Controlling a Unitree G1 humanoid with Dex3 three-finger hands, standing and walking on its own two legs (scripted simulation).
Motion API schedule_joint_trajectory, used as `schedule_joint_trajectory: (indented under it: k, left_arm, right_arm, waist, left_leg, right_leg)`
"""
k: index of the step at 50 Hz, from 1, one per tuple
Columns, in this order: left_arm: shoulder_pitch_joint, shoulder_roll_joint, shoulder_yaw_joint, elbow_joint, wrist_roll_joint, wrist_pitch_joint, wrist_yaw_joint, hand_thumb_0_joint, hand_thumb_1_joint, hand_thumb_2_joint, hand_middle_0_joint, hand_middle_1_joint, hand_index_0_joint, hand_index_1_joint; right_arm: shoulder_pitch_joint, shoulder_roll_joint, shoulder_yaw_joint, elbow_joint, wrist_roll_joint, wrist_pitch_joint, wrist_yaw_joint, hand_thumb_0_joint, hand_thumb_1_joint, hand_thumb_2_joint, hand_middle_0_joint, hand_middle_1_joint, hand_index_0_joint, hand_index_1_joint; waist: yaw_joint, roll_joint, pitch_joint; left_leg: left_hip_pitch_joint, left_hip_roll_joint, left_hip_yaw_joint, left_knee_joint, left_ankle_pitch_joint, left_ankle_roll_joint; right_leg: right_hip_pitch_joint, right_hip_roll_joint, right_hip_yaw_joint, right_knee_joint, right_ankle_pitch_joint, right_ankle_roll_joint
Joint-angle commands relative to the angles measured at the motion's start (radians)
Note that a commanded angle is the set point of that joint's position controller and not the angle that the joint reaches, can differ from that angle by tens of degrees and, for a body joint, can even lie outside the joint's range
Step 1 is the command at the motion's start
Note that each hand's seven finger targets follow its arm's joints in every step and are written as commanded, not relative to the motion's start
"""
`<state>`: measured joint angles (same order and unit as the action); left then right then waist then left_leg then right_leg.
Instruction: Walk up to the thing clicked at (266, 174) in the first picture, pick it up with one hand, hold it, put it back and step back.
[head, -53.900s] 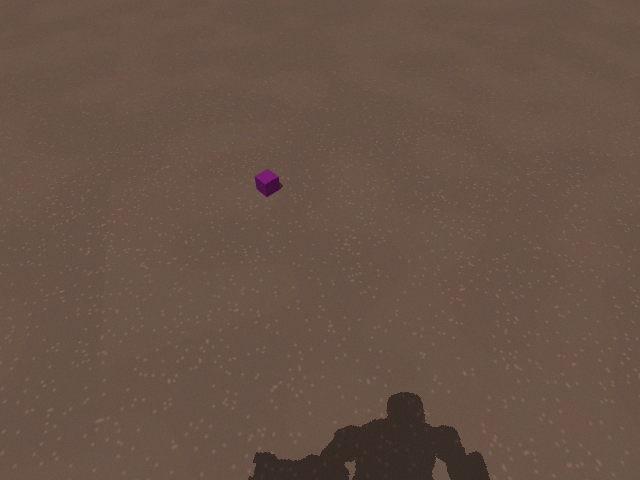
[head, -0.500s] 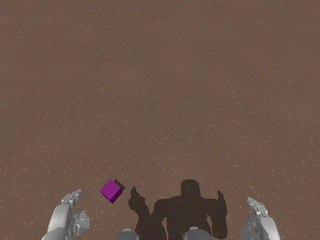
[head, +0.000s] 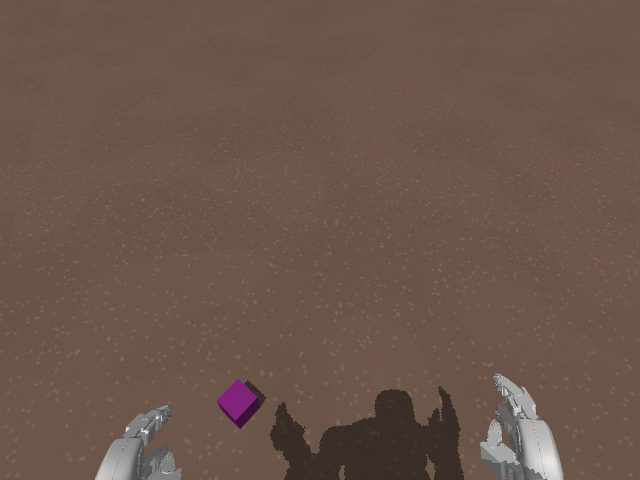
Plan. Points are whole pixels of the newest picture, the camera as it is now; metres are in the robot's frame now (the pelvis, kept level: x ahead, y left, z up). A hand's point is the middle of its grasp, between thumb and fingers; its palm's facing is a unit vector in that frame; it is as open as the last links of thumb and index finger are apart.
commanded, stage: home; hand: left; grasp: from above
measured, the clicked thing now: (239, 403) +0.45 +0.23 -0.68
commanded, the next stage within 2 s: stand in 1.68 s
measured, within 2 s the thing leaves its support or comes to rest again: neither
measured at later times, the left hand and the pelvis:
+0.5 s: hand (180, 477) +0.16 +0.18 -0.05, palm faces +0.04 -0.98 -0.21, open 7.4 cm; pelvis +0.00 +0.00 +0.00, yaw +0 degrees
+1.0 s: hand out of the picture +0.16 +0.18 -0.05, palm faces +0.04 -0.98 -0.21, open 7.4 cm; pelvis +0.00 +0.00 +0.00, yaw +0 degrees
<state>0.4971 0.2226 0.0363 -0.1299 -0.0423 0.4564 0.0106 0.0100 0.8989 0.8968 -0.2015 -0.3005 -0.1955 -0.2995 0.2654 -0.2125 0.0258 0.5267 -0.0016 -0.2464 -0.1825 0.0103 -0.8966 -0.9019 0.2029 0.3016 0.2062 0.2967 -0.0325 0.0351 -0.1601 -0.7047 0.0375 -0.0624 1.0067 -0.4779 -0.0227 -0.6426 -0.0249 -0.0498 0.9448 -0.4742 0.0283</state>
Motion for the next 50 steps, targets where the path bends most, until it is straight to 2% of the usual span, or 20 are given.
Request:
schedule_joint_trajectory:
  k: [1,4,8,14,20,21,28,31,33,34,40,44,45,49,50]
  left_arm:
    - [-0.023,0.094,0.055,-0.188,0.002,-0.047,0.013,0.000,0.894,0.896,-0.199,-0.295,-0.199,-0.296]
    - [-0.015,0.099,0.059,-0.192,0.001,-0.042,0.015,0.000,0.895,0.896,-0.199,-0.296,-0.199,-0.296]
    - [-0.020,0.096,0.061,-0.178,-0.003,-0.038,0.017,0.000,0.896,0.897,-0.199,-0.296,-0.199,-0.296]
    - [-0.016,0.097,0.057,-0.186,-0.001,-0.039,0.016,0.000,0.899,0.898,-0.200,-0.296,-0.199,-0.297]
    - [-0.031,0.101,0.060,-0.179,-0.003,-0.041,0.014,0.000,0.899,0.899,-0.200,-0.297,-0.199,-0.297]
    - [-0.035,0.102,0.061,-0.192,-0.006,-0.042,0.012,0.000,0.899,0.899,-0.200,-0.297,-0.199,-0.297]
    - [-0.031,0.104,0.062,-0.190,-0.004,-0.037,0.013,0.000,0.899,0.899,-0.200,-0.297,-0.199,-0.297]
    - [-0.037,0.100,0.058,-0.187,0.002,-0.037,0.013,0.000,0.899,0.899,-0.200,-0.297,-0.199,-0.297]
    - [-0.031,0.104,0.067,-0.183,0.000,-0.036,0.014,0.000,0.899,0.899,-0.200,-0.297,-0.199,-0.297]
    - [-0.034,0.096,0.054,-0.187,0.001,-0.037,0.014,0.000,0.899,0.899,-0.200,-0.297,-0.199,-0.297]
    - [-0.029,0.106,0.057,-0.195,0.000,-0.034,0.014,0.000,0.900,0.899,-0.200,-0.297,-0.200,-0.298]
    - [-0.041,0.109,0.062,-0.197,-0.004,-0.038,0.013,0.000,0.900,0.899,-0.200,-0.297,-0.200,-0.298]
    - [-0.028,0.095,0.046,-0.179,-0.002,-0.034,0.011,0.000,0.900,0.899,-0.200,-0.297,-0.200,-0.298]
    - [-0.029,0.107,0.057,-0.197,-0.002,-0.038,0.014,0.000,0.900,0.899,-0.200,-0.297,-0.199,-0.297]
    - [-0.031,0.100,0.051,-0.190,-0.001,-0.039,0.015,0.000,0.900,0.899,-0.200,-0.297,-0.199,-0.297]
  right_arm:
    - [-0.044,-0.126,-0.050,-0.141,0.001,-0.058,-0.014,0.000,-0.898,-0.900,0.201,0.300,0.201,0.300]
    - [-0.045,-0.130,-0.052,-0.143,0.003,-0.056,-0.015,0.000,-0.898,-0.900,0.201,0.300,0.201,0.300]
    - [-0.049,-0.127,-0.047,-0.142,0.004,-0.060,-0.017,0.000,-0.898,-0.900,0.201,0.300,0.201,0.300]
    - [-0.043,-0.128,-0.052,-0.140,0.004,-0.060,-0.018,0.000,-0.898,-0.900,0.201,0.300,0.201,0.300]
    - [-0.050,-0.127,-0.049,-0.141,0.006,-0.060,-0.019,0.000,-0.898,-0.900,0.201,0.300,0.200,0.300]
    - [-0.047,-0.128,-0.051,-0.140,0.005,-0.061,-0.019,0.000,-0.898,-0.900,0.200,0.300,0.200,0.300]
    - [-0.044,-0.128,-0.051,-0.135,0.005,-0.064,-0.023,0.000,-0.898,-0.900,0.200,0.300,0.200,0.300]
    - [-0.051,-0.125,-0.050,-0.137,0.005,-0.063,-0.022,0.000,-0.898,-0.900,0.200,0.300,0.200,0.300]
    - [-0.053,-0.126,-0.051,-0.135,0.004,-0.065,-0.024,0.000,-0.898,-0.900,0.200,0.300,0.200,0.300]
    - [-0.052,-0.125,-0.051,-0.136,0.005,-0.066,-0.023,0.000,-0.898,-0.900,0.200,0.300,0.200,0.300]
    - [-0.052,-0.126,-0.050,-0.139,0.008,-0.065,-0.022,0.000,-0.899,-0.900,0.200,0.300,0.200,0.300]
    - [-0.052,-0.129,-0.049,-0.133,0.007,-0.064,-0.021,0.000,-0.899,-0.900,0.200,0.300,0.200,0.300]
    - [-0.052,-0.126,-0.048,-0.137,0.008,-0.064,-0.022,0.000,-0.899,-0.900,0.200,0.300,0.200,0.300]
    - [-0.050,-0.127,-0.050,-0.142,0.008,-0.060,-0.022,0.000,-0.899,-0.900,0.200,0.300,0.200,0.300]
    - [-0.049,-0.127,-0.050,-0.142,0.007,-0.061,-0.022,0.000,-0.899,-0.900,0.200,0.300,0.200,0.300]
  waist:
    - [-0.012,0.036,-0.082]
    - [-0.008,0.038,-0.086]
    - [-0.008,0.000,-0.065]
    - [-0.002,0.018,-0.090]
    - [-0.002,0.012,-0.060]
    - [-0.010,0.009,-0.076]
    - [-0.012,0.001,-0.084]
    - [-0.007,0.019,-0.053]
    - [-0.003,0.006,-0.058]
    - [-0.010,0.001,-0.064]
    - [-0.007,0.007,-0.068]
    - [-0.005,0.016,-0.058]
    - [-0.009,0.020,-0.064]
    - [-0.003,0.019,-0.069]
    - [-0.010,0.009,-0.075]
  left_leg:
    - [0.134,-0.033,0.014,-0.170,0.207,0.026]
    - [0.135,-0.031,0.016,-0.170,0.224,0.025]
    - [0.117,-0.036,0.025,-0.164,0.189,0.033]
    - [0.127,-0.033,0.018,-0.163,0.224,0.028]
    - [0.109,-0.035,0.026,-0.169,0.169,0.031]
    - [0.115,-0.035,0.023,-0.166,0.172,0.032]
    - [0.122,-0.035,0.034,-0.150,0.203,0.033]
    - [0.106,-0.035,0.030,-0.167,0.152,0.030]
    - [0.107,-0.034,0.029,-0.166,0.158,0.032]
    - [0.107,-0.034,0.028,-0.166,0.153,0.032]
    - [0.111,-0.033,0.026,-0.165,0.169,0.031]
    - [0.110,-0.029,0.019,-0.178,0.137,0.031]
    - [0.107,-0.030,0.016,-0.176,0.145,0.031]
    - [0.114,-0.029,0.022,-0.171,0.179,0.028]
    - [0.113,-0.030,0.020,-0.168,0.178,0.030]
  right_leg:
    - [0.031,0.048,-0.030,-0.144,0.188,-0.026]
    - [0.034,0.050,-0.031,-0.141,0.202,-0.027]
    - [0.037,0.044,-0.026,-0.161,0.179,-0.020]
    - [0.041,0.046,-0.028,-0.145,0.203,-0.024]
    - [0.026,0.044,-0.024,-0.160,0.159,-0.021]
    - [0.032,0.044,-0.022,-0.161,0.163,-0.020]
    - [0.039,0.041,-0.017,-0.162,0.197,-0.016]
    - [0.019,0.041,-0.020,-0.163,0.145,-0.021]
    - [0.031,0.042,-0.022,-0.166,0.150,-0.019]
    - [0.029,0.042,-0.021,-0.162,0.145,-0.020]
    - [0.029,0.042,-0.022,-0.161,0.157,-0.021]
    - [0.023,0.046,-0.024,-0.157,0.131,-0.023]
    - [0.023,0.045,-0.023,-0.155,0.139,-0.023]
    - [0.027,0.047,-0.026,-0.149,0.162,-0.025]
    - [0.028,0.046,-0.025,-0.151,0.162,-0.024]
